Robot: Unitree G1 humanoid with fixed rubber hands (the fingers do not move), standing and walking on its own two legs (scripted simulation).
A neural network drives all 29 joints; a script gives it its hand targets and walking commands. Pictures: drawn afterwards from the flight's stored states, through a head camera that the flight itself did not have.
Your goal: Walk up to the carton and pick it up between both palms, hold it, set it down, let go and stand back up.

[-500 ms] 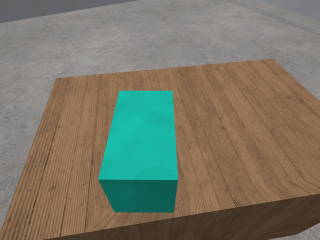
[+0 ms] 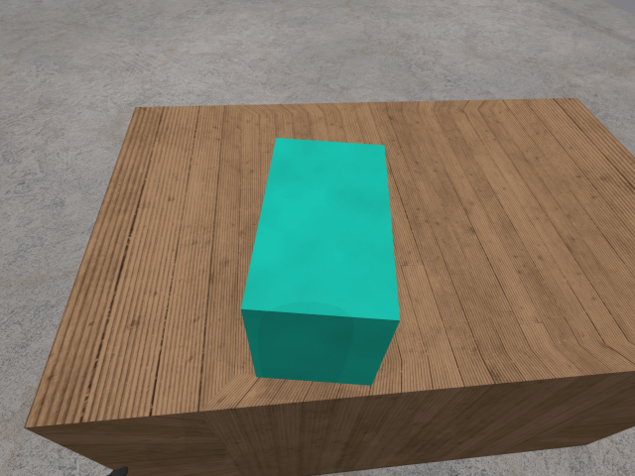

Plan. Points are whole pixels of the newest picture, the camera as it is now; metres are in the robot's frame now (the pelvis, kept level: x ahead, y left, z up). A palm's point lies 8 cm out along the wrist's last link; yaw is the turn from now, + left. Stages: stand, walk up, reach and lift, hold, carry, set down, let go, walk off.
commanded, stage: walk up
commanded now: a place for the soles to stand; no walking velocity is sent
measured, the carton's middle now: (322, 257) +0.43 +0.00 +0.01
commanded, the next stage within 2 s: none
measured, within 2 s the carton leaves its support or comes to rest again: neither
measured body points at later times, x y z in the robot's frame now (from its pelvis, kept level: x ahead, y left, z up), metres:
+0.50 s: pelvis -0.13 +0.01 +0.01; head -0.11 +0.01 +0.45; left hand -0.14 +0.30 -0.13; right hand -0.03 -0.26 -0.13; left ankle +0.00 +0.12 -0.70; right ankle -0.16 -0.09 -0.72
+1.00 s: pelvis -0.14 +0.00 +0.01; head -0.14 +0.00 +0.46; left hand -0.12 +0.26 -0.13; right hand -0.11 -0.25 -0.13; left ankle -0.16 +0.13 -0.72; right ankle -0.16 -0.09 -0.72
